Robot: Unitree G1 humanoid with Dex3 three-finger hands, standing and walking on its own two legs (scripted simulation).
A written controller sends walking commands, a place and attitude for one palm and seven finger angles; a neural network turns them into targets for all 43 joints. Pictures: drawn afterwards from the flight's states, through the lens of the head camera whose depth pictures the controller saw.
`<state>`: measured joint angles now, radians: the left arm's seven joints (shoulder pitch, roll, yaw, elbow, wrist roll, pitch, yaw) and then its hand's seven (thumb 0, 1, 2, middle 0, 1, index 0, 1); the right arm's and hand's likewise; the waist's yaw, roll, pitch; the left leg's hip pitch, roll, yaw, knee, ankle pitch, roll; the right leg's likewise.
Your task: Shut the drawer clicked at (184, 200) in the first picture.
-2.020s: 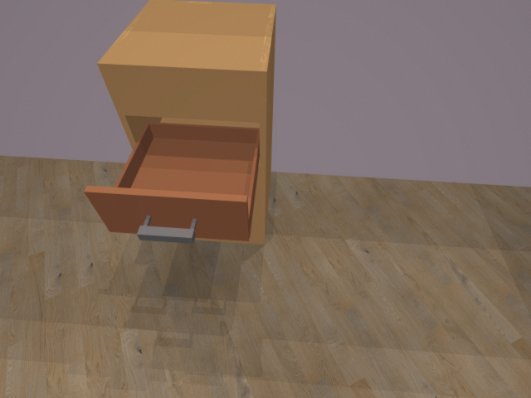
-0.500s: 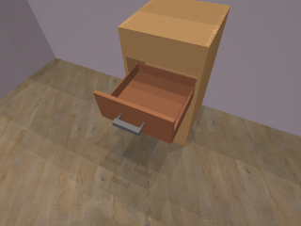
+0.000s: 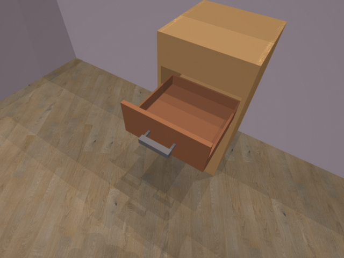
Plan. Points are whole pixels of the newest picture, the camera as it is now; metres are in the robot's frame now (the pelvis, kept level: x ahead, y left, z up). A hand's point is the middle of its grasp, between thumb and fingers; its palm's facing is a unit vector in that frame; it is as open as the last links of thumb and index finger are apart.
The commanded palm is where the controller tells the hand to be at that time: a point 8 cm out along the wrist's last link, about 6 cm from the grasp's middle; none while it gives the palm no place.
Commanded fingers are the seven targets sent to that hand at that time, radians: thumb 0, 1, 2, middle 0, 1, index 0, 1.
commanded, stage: stand and wait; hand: left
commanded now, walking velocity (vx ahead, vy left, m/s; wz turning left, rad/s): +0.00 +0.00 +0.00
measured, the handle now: (157, 142) +0.54 +0.08 -0.18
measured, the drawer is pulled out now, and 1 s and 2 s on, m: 0.30 0.30 0.30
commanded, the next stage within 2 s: look at it before walking up in 0.18 s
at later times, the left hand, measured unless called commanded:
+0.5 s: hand out of the picture -0.01 +0.15 -0.17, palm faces +0.04 -0.98 -0.18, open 7.4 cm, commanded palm none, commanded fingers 0.00 0.90 0.90 -0.20 -0.30 -0.20 -0.30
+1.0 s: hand out of the picture -0.01 +0.14 -0.17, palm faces +0.04 -0.98 -0.18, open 7.4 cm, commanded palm none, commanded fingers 0.00 0.90 0.90 -0.20 -0.30 -0.20 -0.30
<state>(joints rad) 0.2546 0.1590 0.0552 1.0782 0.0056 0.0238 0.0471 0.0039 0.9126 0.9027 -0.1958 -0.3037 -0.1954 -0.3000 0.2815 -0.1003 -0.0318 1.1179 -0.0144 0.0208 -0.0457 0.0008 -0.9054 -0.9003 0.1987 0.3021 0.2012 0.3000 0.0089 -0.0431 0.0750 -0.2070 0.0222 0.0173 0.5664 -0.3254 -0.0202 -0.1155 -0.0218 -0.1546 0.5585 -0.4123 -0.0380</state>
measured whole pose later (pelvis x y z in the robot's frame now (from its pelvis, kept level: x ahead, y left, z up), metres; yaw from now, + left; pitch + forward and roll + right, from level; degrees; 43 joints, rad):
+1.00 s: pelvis +0.00 -0.02 +0.01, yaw -2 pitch -1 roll +0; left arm 0.30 0.12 0.03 1.12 0.00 0.00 0.05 0.00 0.91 0.90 -0.20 -0.30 -0.19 -0.30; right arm 0.29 -0.10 -0.01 1.14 -0.01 0.02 -0.06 0.00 -0.91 -0.90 0.20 0.30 0.20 0.30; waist 0.00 -0.01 0.07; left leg -0.15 0.07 0.04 0.43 -0.26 -0.06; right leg -0.05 0.04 -0.13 0.38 -0.32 -0.07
